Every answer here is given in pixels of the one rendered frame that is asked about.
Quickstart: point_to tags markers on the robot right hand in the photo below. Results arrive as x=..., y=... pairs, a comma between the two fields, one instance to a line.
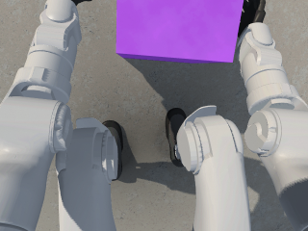
x=254, y=12

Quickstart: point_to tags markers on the robot left upper arm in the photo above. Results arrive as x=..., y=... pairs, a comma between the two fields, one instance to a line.
x=32, y=131

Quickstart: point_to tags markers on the carton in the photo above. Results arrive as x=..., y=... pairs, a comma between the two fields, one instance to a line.
x=179, y=31

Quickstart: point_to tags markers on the robot left forearm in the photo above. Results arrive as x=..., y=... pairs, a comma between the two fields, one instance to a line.
x=52, y=54

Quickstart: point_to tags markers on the robot right upper arm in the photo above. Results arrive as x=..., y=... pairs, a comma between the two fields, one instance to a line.
x=280, y=138

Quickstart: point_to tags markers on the robot right shin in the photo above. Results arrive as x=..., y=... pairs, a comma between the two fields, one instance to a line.
x=208, y=111

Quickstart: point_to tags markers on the robot right forearm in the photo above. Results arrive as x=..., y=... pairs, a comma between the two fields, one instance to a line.
x=265, y=78

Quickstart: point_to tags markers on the left robot foot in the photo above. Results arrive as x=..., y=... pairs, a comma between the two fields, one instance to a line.
x=116, y=132

